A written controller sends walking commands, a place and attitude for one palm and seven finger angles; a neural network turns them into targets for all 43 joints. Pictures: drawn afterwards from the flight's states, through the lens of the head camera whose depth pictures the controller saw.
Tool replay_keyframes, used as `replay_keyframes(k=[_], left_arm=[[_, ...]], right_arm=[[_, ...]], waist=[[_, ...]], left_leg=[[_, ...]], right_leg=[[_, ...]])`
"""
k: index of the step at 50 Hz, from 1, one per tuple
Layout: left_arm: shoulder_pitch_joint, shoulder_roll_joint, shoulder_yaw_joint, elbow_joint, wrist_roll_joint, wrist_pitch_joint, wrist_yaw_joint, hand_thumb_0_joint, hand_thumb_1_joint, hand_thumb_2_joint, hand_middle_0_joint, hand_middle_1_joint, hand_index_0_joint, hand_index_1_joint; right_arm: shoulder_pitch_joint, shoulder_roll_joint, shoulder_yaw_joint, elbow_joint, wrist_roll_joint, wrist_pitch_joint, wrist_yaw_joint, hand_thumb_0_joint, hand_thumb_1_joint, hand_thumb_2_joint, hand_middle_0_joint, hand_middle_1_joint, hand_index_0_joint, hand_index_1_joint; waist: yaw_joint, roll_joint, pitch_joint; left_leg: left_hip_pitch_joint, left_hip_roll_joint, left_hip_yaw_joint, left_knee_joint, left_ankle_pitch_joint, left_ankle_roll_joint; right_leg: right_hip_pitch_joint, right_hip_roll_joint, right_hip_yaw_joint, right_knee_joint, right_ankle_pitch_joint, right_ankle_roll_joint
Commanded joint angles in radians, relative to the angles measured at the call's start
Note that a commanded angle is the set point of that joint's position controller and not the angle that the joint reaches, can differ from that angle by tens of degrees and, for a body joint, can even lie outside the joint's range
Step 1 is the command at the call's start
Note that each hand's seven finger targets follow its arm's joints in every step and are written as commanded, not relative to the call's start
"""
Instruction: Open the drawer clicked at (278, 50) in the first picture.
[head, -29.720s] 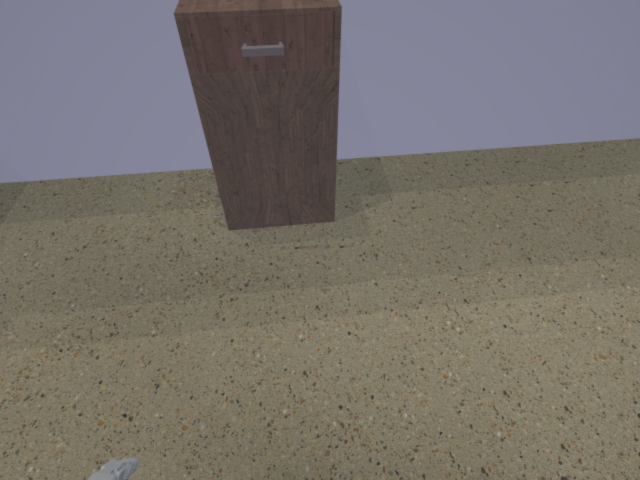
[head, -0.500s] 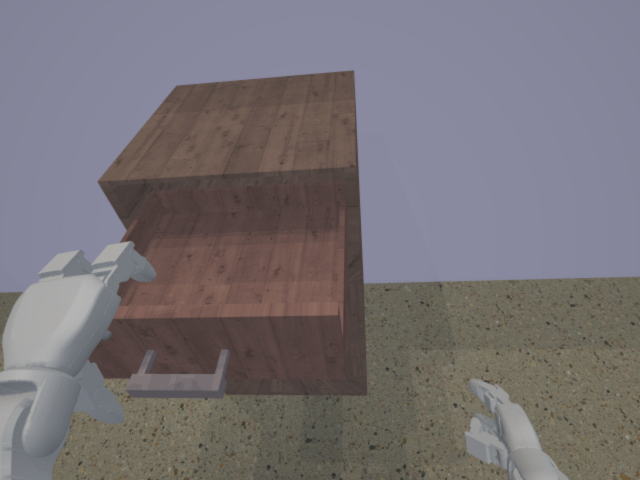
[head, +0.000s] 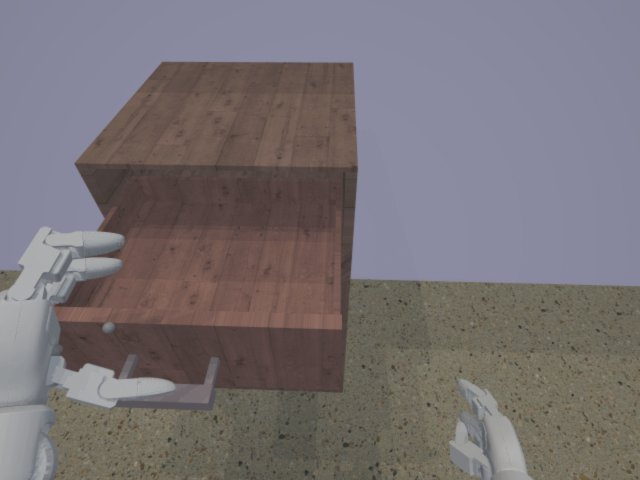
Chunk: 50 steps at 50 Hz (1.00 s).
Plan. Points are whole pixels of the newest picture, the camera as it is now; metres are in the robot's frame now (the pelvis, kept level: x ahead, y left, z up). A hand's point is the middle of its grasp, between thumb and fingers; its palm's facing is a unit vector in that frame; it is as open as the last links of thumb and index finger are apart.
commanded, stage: draw the hand back to the body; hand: left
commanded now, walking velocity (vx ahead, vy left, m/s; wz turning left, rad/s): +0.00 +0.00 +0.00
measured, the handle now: (167, 379) +0.22 +0.23 +0.02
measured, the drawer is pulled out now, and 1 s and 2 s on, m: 0.30 0.30 0.30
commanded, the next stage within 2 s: step back with the hand held close in 0.78 s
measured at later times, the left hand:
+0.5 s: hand (88, 316) +0.20 +0.24 +0.19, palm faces +0.42 -0.82 -0.40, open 9.3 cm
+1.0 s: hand (86, 322) +0.18 +0.23 +0.20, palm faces +0.44 -0.79 -0.44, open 7.4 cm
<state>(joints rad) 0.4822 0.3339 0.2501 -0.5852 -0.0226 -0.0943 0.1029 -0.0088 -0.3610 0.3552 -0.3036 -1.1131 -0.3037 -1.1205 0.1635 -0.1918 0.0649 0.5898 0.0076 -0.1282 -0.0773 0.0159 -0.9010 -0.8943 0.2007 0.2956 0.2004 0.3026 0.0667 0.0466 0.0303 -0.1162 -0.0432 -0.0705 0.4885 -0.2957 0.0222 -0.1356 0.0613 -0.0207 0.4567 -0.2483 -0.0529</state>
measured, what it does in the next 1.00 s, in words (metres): stands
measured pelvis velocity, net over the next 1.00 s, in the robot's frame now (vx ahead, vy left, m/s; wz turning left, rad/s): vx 0.00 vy -0.01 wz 0.04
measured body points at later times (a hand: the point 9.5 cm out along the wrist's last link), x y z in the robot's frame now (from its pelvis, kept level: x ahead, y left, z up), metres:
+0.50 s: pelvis +0.01 +0.00 +0.00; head +0.00 -0.02 +0.45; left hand +0.17 +0.28 +0.21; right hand +0.22 -0.21 -0.08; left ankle -0.02 +0.11 -0.74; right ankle +0.00 -0.08 -0.74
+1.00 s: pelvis +0.00 -0.01 +0.00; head -0.01 -0.04 +0.45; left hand +0.15 +0.27 +0.22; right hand +0.20 -0.23 -0.08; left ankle -0.02 +0.11 -0.74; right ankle +0.00 -0.08 -0.74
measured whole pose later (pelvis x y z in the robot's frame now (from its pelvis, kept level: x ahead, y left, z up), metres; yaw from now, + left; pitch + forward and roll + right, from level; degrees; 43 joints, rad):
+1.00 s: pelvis +0.00 -0.01 +0.00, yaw +2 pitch -1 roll -1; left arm 0.51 0.36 0.37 -0.54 -0.07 -0.17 0.11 0.01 0.89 0.89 -0.21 -0.30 -0.21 -0.31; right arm 0.18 -0.23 0.02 0.60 0.03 -0.10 -0.06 0.02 -0.90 -0.89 0.20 0.30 0.20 0.30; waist 0.02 0.09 0.00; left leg -0.20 -0.03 -0.11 0.53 -0.30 0.01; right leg -0.18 0.07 -0.07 0.44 -0.23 -0.07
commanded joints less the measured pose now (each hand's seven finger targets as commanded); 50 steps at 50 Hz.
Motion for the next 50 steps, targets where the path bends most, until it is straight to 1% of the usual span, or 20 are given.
replay_keyframes(k=[1, 2, 5, 8, 13, 15, 17, 24, 28, 29, 32, 34, 38, 39, 42, 44, 45, 46, 48, 50], left_arm=[[-0.103, 0.173, 0.129, -0.249, -0.038, -0.096, 0.034, 0.000, -0.080, 0.480, -0.270, -0.930, -0.270, -0.930], [-0.091, 0.167, 0.131, -0.247, -0.040, -0.096, 0.033, 0.000, -0.045, 0.495, -0.268, -0.908, -0.268, -0.908], [-0.045, 0.146, 0.128, -0.198, -0.045, -0.090, 0.023, 0.000, 0.060, 0.540, -0.260, -0.840, -0.260, -0.840], [-0.032, 0.153, 0.147, -0.187, -0.054, -0.089, 0.015, 0.000, 0.165, 0.585, -0.252, -0.772, -0.252, -0.772], [-0.009, 0.172, 0.178, -0.199, -0.059, -0.091, 0.015, 0.000, 0.340, 0.660, -0.240, -0.660, -0.240, -0.660], [-0.009, 0.175, 0.185, -0.188, -0.060, -0.087, 0.017, 0.000, 0.410, 0.690, -0.235, -0.615, -0.235, -0.615], [-0.011, 0.178, 0.191, -0.184, -0.063, -0.085, 0.019, 0.000, 0.480, 0.720, -0.230, -0.570, -0.230, -0.570], [-0.056, 0.186, 0.197, -0.167, -0.063, -0.080, 0.025, 0.000, 0.725, 0.825, -0.213, -0.413, -0.213, -0.413], [-0.050, 0.176, 0.182, -0.156, -0.062, -0.081, 0.024, 0.000, 0.865, 0.885, -0.202, -0.322, -0.202, -0.322], [-0.060, 0.180, 0.181, -0.171, -0.062, -0.080, 0.023, 0.000, 0.900, 0.900, -0.200, -0.300, -0.200, -0.300], [-0.043, 0.181, 0.186, -0.157, -0.062, -0.082, 0.025, 0.000, 0.900, 0.900, -0.200, -0.300, -0.200, -0.300], [-0.058, 0.185, 0.188, -0.166, -0.062, -0.083, 0.024, 0.000, 0.900, 0.900, -0.200, -0.300, -0.200, -0.300], [-0.047, 0.184, 0.191, -0.147, -0.064, -0.084, 0.025, 0.000, 0.900, 0.900, -0.200, -0.300, -0.200, -0.300], [-0.061, 0.188, 0.193, -0.157, -0.063, -0.087, 0.024, 0.000, 0.900, 0.900, -0.200, -0.300, -0.200, -0.300], [-0.043, 0.185, 0.194, -0.140, -0.063, -0.092, 0.025, 0.000, 0.900, 0.900, -0.200, -0.300, -0.200, -0.300], [-0.048, 0.184, 0.191, -0.145, -0.063, -0.094, 0.023, 0.000, 0.900, 0.900, -0.200, -0.300, -0.200, -0.300], [-0.144, 0.313, 0.338, -0.223, -0.060, -0.134, 0.032, 0.000, 0.900, 0.900, -0.200, -0.300, -0.200, -0.300], [-0.071, 0.233, 0.277, -0.128, -0.054, -0.142, 0.022, 0.000, 0.900, 0.900, -0.200, -0.300, -0.200, -0.300], [-0.024, 0.200, 0.232, -0.115, -0.046, -0.143, 0.017, 0.000, 0.900, 0.900, -0.200, -0.300, -0.200, -0.300], [0.022, 0.209, 0.247, -0.132, -0.046, -0.161, 0.021, 0.000, 0.900, 0.900, -0.200, -0.300, -0.200, -0.300]], right_arm=[[-0.135, -0.103, -0.043, -0.140, 0.000, -0.089, -0.001, 0.000, -0.900, -0.900, 0.200, 0.300, 0.200, 0.300], [-0.131, -0.104, -0.045, -0.139, -0.001, -0.091, 0.001, 0.000, -0.900, -0.900, 0.200, 0.300, 0.200, 0.300], [-0.128, -0.104, -0.055, -0.125, -0.001, -0.083, 0.009, 0.000, -0.900, -0.900, 0.200, 0.300, 0.200, 0.300], [-0.130, -0.107, -0.064, -0.130, 0.005, -0.067, 0.014, 0.000, -0.900, -0.900, 0.200, 0.300, 0.200, 0.300], [-0.138, -0.106, -0.071, -0.136, 0.010, -0.052, 0.012, 0.000, -0.900, -0.900, 0.200, 0.300, 0.200, 0.300], [-0.139, -0.103, -0.072, -0.132, 0.012, -0.047, 0.009, 0.000, -0.900, -0.900, 0.200, 0.300, 0.200, 0.300], [-0.139, -0.102, -0.073, -0.134, 0.014, -0.041, 0.006, 0.000, -0.900, -0.900, 0.200, 0.300, 0.200, 0.300], [-0.143, -0.106, -0.072, -0.132, 0.016, -0.040, 0.000, 0.000, -0.900, -0.900, 0.200, 0.300, 0.200, 0.300], [-0.142, -0.105, -0.072, -0.136, 0.015, -0.042, 0.001, 0.000, -0.900, -0.900, 0.200, 0.300, 0.200, 0.300], [-0.146, -0.109, -0.072, -0.137, 0.016, -0.043, 0.001, 0.000, -0.900, -0.900, 0.200, 0.300, 0.200, 0.300], [-0.141, -0.104, -0.071, -0.134, 0.015, -0.046, 0.003, 0.000, -0.900, -0.900, 0.200, 0.300, 0.200, 0.300], [-0.147, -0.105, -0.069, -0.134, 0.016, -0.048, 0.004, 0.000, -0.900, -0.900, 0.200, 0.300, 0.200, 0.300], [-0.145, -0.100, -0.071, -0.135, 0.016, -0.047, 0.004, 0.000, -0.900, -0.900, 0.200, 0.300, 0.200, 0.300], [-0.149, -0.103, -0.071, -0.135, 0.017, -0.049, 0.004, 0.000, -0.900, -0.900, 0.200, 0.300, 0.200, 0.300], [-0.143, -0.100, -0.073, -0.132, 0.018, -0.051, 0.003, 0.000, -0.900, -0.900, 0.200, 0.300, 0.200, 0.300], [-0.147, -0.102, -0.075, -0.132, 0.018, -0.052, 0.003, 0.000, -0.900, -0.900, 0.200, 0.300, 0.200, 0.300], [-0.087, -0.141, -0.087, -0.160, 0.022, -0.035, 0.009, 0.000, -0.900, -0.900, 0.200, 0.300, 0.200, 0.300], [-0.088, -0.123, -0.089, -0.137, 0.021, -0.024, 0.011, 0.000, -0.900, -0.900, 0.200, 0.300, 0.200, 0.300], [-0.102, -0.122, -0.090, -0.146, 0.025, -0.010, 0.014, 0.000, -0.900, -0.900, 0.200, 0.300, 0.200, 0.300], [-0.097, -0.124, -0.098, -0.146, 0.024, -0.006, 0.013, 0.000, -0.900, -0.900, 0.200, 0.300, 0.200, 0.300]], waist=[[-0.008, 0.116, -0.070], [-0.007, 0.121, -0.089], [-0.007, 0.046, -0.081], [-0.004, -0.015, -0.109], [-0.001, -0.006, -0.154], [-0.005, 0.007, -0.143], [-0.006, -0.012, -0.142], [-0.013, 0.042, -0.095], [-0.012, -0.012, -0.106], [-0.013, 0.025, -0.106], [-0.010, -0.002, -0.110], [-0.011, 0.028, -0.095], [-0.011, -0.001, -0.092], [-0.011, 0.024, -0.081], [-0.011, -0.002, -0.089], [-0.012, 0.022, -0.081], [-0.053, -0.017, -0.003], [-0.060, -0.095, -0.030], [-0.068, -0.149, -0.050], [-0.070, -0.100, -0.109]], left_leg=[[-0.040, 0.063, 0.000, -0.102, 0.223, -0.018], [-0.035, 0.061, 0.004, -0.096, 0.259, -0.019], [-0.031, 0.068, 0.005, -0.085, 0.337, -0.023], [-0.029, 0.071, 0.011, -0.080, 0.357, -0.021], [-0.018, 0.069, 0.014, -0.073, 0.392, -0.025], [-0.016, 0.069, 0.018, -0.071, 0.375, -0.024], [-0.017, 0.067, 0.021, -0.072, 0.349, -0.020], [-0.027, 0.060, 0.015, -0.081, 0.262, -0.017], [-0.027, 0.059, 0.013, -0.081, 0.261, -0.009], [-0.023, 0.058, 0.016, -0.078, 0.255, -0.011], [-0.029, 0.058, 0.014, -0.080, 0.253, -0.010], [-0.033, 0.054, 0.013, -0.079, 0.243, -0.012], [-0.032, 0.055, 0.019, -0.077, 0.226, -0.006], [-0.037, 0.052, 0.017, -0.077, 0.212, -0.009], [-0.035, 0.053, 0.018, -0.074, 0.205, -0.005], [-0.035, 0.052, 0.021, -0.074, 0.199, -0.007], [-0.114, 0.060, -0.039, -0.030, 0.139, 0.018], [-0.085, 0.048, -0.039, 0.023, 0.119, 0.019], [-0.074, 0.037, -0.023, 0.096, 0.099, 0.017], [-0.086, 0.038, -0.015, 0.106, 0.101, 0.013]], right_leg=[[0.036, -0.077, 0.001, -0.072, 0.145, 0.007], [0.050, -0.077, 0.000, -0.064, 0.182, 0.007], [0.056, -0.075, -0.010, -0.056, 0.251, 0.008], [0.071, -0.076, -0.008, -0.051, 0.279, 0.015], [0.086, -0.080, -0.006, -0.045, 0.315, 0.016], [0.071, -0.081, -0.004, -0.053, 0.305, 0.017], [0.068, -0.081, -0.003, -0.060, 0.292, 0.020], [0.026, -0.079, 0.001, -0.086, 0.202, 0.017], [0.034, -0.080, 0.001, -0.080, 0.205, 0.023], [0.030, -0.082, 0.006, -0.087, 0.199, 0.020], [0.036, -0.084, 0.002, -0.082, 0.198, 0.023], [0.028, -0.082, 0.005, -0.088, 0.190, 0.019], [0.023, -0.085, 0.009, -0.095, 0.176, 0.026], [0.016, -0.084, 0.012, -0.104, 0.154, 0.022], [0.017, -0.087, 0.013, -0.104, 0.146, 0.026], [0.011, -0.087, 0.016, -0.111, 0.139, 0.025], [-0.087, -0.158, 0.131, -0.178, 0.136, 0.019], [-0.112, -0.195, 0.143, -0.198, 0.115, 0.004], [-0.150, -0.242, 0.169, -0.213, 0.118, -0.015], [-0.119, -0.270, 0.162, -0.173, 0.194, -0.033]])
